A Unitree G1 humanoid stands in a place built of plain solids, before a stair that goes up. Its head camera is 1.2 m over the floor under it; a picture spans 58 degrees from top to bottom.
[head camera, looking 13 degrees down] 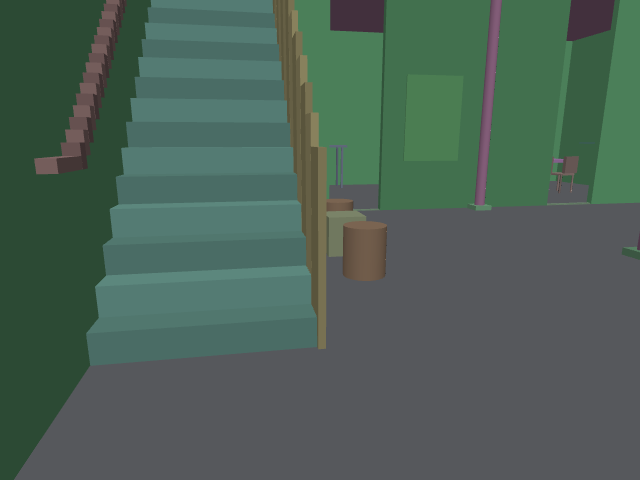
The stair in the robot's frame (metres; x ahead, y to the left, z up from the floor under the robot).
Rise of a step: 0.19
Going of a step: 0.22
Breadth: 1.26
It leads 10 degrees to the left of straight ahead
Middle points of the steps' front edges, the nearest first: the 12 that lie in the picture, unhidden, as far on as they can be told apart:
2.25 0.63 0.19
2.47 0.67 0.38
2.68 0.71 0.57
2.89 0.75 0.76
3.11 0.79 0.96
3.32 0.82 1.15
3.53 0.86 1.34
3.74 0.90 1.53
3.96 0.94 1.72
4.17 0.98 1.91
4.38 1.01 2.10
4.59 1.05 2.29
